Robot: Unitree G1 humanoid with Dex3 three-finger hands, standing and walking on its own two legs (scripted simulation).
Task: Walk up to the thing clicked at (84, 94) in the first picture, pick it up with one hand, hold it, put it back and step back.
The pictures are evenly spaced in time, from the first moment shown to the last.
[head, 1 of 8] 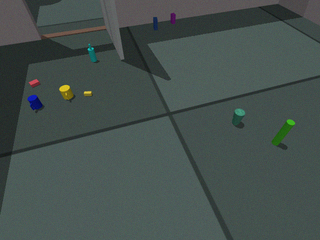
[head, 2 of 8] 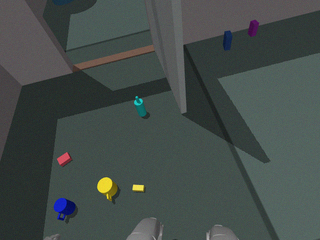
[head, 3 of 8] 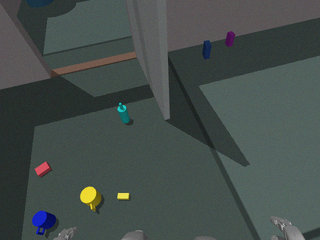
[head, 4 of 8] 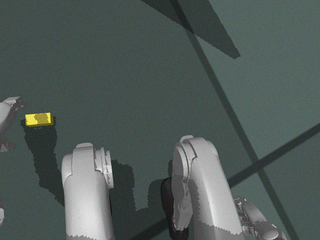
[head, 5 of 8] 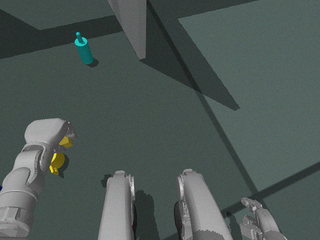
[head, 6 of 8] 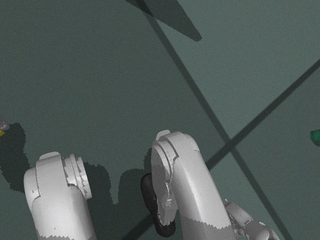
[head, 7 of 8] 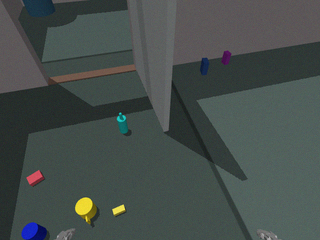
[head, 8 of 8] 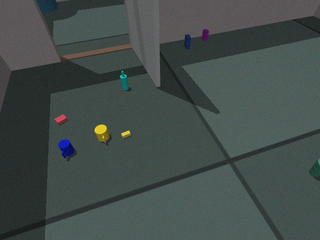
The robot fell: no
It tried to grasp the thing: yes
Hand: left
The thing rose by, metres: 0.68
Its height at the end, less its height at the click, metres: +0.00
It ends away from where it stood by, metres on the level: 0.01
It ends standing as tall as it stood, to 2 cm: yes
